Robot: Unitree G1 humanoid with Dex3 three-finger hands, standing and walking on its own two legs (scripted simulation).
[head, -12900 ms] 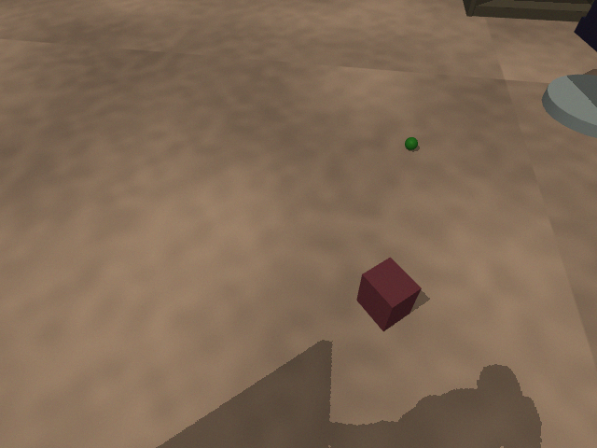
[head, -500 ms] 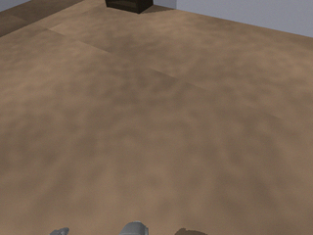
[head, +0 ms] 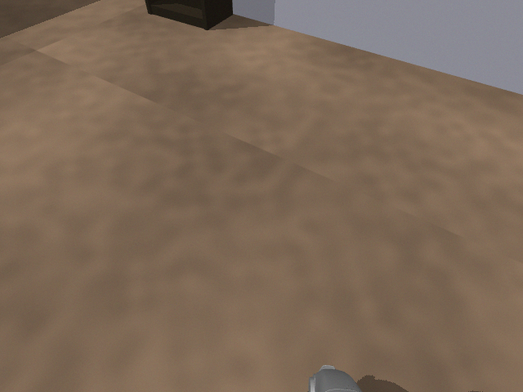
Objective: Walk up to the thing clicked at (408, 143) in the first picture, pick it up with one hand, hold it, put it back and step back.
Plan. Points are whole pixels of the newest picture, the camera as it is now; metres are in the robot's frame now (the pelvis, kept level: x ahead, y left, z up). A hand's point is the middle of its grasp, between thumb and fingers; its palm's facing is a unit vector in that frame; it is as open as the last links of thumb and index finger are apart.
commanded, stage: walk up
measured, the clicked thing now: out of the picture -0.33 -1.20 -0.74
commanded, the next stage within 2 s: none
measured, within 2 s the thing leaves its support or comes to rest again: neither
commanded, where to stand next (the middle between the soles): +0.49 +0.00 m, yaw +1 degrees
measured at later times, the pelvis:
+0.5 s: pelvis +0.20 +0.00 +0.00, yaw -6 degrees
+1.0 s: pelvis +0.41 +0.05 -0.02, yaw -29 degrees
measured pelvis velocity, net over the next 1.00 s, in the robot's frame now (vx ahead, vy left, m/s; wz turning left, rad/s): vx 0.41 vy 0.05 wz -0.50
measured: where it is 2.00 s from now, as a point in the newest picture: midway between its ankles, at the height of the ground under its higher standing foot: (248, 316)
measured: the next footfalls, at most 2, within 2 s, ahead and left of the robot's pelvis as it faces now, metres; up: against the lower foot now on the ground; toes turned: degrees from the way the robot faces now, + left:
right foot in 0.12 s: +0.21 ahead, -0.15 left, +0.00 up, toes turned -5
left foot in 0.56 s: +0.38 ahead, +0.12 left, +0.00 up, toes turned -9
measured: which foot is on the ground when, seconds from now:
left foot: down 0.00-0.14, up 0.16-0.54, down 0.56-1.00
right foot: up 0.00-0.10, down 0.12-0.56, up 0.58-1.00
